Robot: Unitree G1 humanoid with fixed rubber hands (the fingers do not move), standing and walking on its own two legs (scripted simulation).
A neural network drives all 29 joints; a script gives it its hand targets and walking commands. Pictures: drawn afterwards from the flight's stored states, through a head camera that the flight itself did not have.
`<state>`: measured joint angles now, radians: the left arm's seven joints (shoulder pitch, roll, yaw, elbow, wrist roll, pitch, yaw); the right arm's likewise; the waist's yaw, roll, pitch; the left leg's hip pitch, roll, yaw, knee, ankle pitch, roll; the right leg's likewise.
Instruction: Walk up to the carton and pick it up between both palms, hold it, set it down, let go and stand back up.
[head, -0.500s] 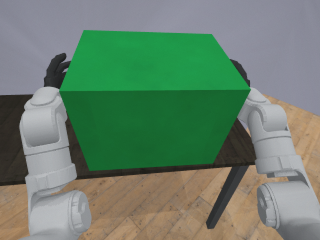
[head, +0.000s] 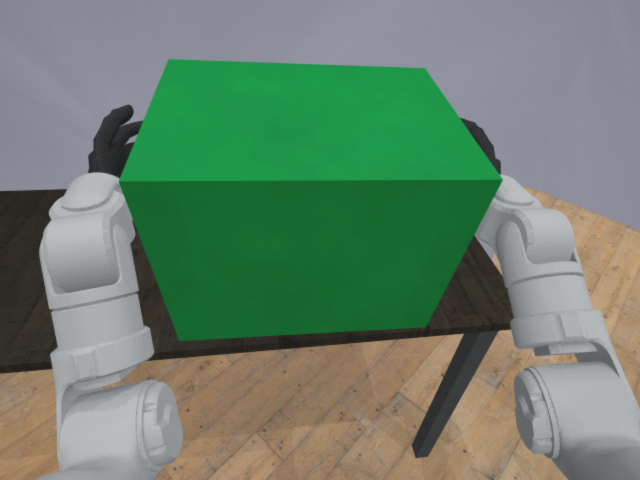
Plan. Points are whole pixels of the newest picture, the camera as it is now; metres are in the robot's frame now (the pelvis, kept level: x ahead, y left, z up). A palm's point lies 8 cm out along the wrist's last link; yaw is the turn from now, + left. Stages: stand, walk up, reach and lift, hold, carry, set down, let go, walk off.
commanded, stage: hold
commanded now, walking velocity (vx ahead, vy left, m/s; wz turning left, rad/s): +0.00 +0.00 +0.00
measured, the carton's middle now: (305, 201) +0.39 +0.01 +0.21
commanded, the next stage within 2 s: set down in 0.08 s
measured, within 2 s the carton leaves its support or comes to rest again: neither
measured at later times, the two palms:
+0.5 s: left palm (97, 176) +0.35 +0.22 +0.27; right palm (462, 183) +0.37 -0.18 +0.24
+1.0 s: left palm (139, 196) +0.39 +0.20 +0.22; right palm (458, 219) +0.38 -0.20 +0.18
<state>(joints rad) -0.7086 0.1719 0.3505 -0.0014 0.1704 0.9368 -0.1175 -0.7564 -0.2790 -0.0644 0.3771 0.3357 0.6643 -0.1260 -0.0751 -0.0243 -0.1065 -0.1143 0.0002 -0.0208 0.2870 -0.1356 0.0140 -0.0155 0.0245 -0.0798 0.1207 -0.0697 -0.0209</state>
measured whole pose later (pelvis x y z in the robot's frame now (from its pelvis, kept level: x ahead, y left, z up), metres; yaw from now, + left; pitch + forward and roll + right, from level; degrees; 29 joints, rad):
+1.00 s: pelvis +0.03 +0.00 +0.00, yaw +0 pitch -5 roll -1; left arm -0.57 0.15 0.27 0.05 0.15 0.59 -0.10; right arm -0.52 -0.23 -0.02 0.40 0.21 0.24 -0.11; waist -0.06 -0.05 -0.01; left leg -0.01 0.00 -0.03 0.29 -0.19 0.01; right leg 0.10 0.02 -0.08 0.11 -0.12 -0.01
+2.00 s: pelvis +0.04 +0.00 +0.00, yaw +3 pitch +2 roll -2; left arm -0.71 0.20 0.29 0.46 0.13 0.39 -0.12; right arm -0.61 -0.13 -0.18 0.63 0.01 0.17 -0.06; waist -0.05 -0.04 -0.06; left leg -0.15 -0.02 -0.07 0.32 -0.19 0.02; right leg -0.02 0.01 -0.12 0.11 -0.12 -0.01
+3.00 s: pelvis +0.04 +0.02 +0.00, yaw +4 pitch +7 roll -2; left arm -0.82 0.19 0.33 0.78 0.17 0.20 -0.13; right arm -0.65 -0.06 -0.39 0.73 -0.17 0.10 0.00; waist -0.08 0.00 -0.10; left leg -0.26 -0.04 -0.08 0.32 -0.18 0.03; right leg -0.12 0.00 -0.13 0.10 -0.09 0.00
